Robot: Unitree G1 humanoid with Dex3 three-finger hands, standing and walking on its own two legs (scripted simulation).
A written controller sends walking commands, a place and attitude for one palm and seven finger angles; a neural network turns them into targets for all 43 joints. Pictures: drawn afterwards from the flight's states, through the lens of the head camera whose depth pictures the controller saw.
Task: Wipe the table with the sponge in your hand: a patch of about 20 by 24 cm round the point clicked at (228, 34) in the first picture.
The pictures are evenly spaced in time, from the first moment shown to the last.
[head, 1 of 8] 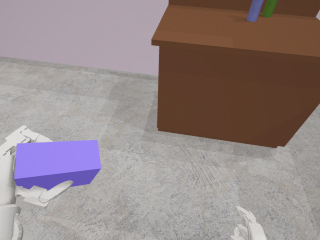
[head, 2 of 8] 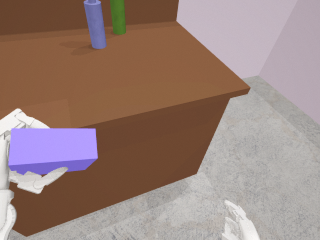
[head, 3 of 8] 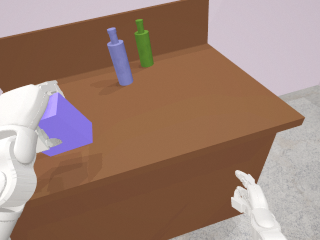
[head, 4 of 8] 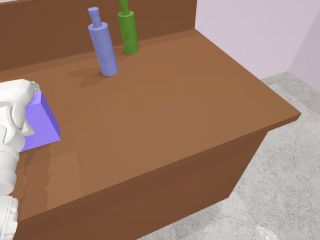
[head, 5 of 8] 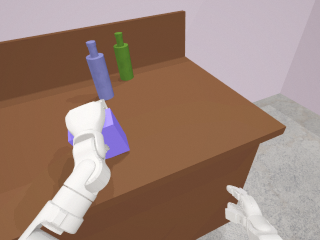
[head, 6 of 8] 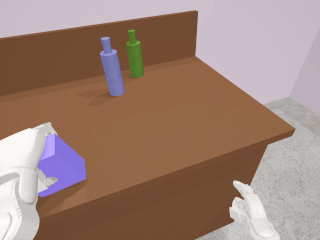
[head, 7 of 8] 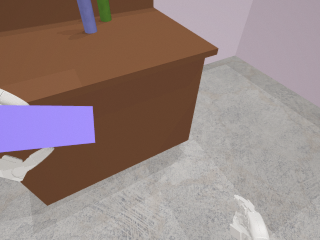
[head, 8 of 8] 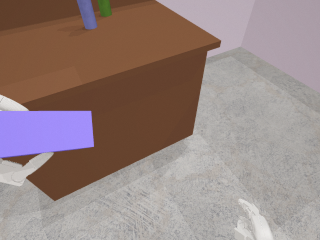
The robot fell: no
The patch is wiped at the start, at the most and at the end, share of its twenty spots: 0.00 1.00 1.00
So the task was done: yes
